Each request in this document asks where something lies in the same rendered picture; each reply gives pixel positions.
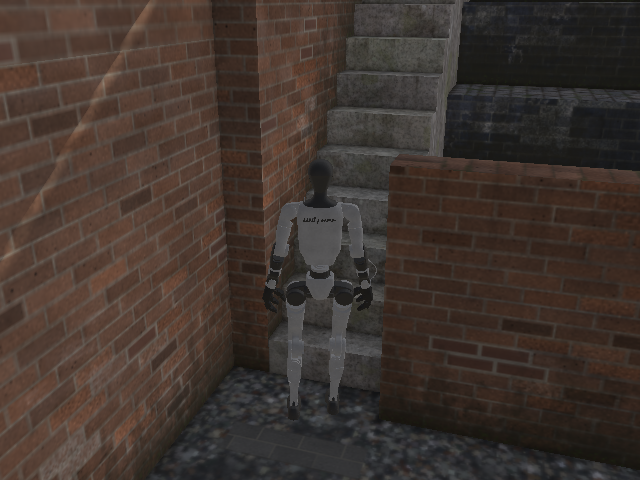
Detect stairs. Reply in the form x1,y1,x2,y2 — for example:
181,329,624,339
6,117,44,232
268,0,470,392

